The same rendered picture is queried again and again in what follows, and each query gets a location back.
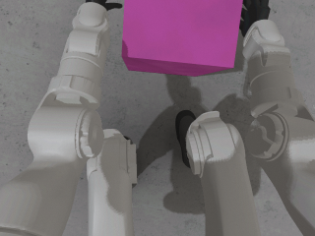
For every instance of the right robot hand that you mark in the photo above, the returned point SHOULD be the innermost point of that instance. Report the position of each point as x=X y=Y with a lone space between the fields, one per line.
x=256 y=10

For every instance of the left robot upper arm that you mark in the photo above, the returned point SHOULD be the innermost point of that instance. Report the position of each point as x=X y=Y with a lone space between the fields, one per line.
x=39 y=200

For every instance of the robot right shin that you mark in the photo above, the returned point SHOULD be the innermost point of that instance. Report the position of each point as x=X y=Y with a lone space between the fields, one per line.
x=215 y=116

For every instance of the carton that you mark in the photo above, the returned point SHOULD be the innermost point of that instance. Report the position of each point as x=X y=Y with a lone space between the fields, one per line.
x=180 y=37

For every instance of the left robot hand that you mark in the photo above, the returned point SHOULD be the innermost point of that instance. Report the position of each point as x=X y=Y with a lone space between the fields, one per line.
x=107 y=6

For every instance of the right robot thigh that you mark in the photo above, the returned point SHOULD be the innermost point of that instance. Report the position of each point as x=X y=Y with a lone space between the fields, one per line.
x=229 y=203

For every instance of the robot left forearm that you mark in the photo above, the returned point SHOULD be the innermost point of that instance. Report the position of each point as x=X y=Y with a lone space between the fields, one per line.
x=82 y=63

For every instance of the right robot upper arm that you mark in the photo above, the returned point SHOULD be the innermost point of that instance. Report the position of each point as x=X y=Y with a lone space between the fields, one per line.
x=284 y=146

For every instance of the robot right forearm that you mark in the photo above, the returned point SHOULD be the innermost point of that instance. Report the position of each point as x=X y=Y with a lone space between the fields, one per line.
x=270 y=73

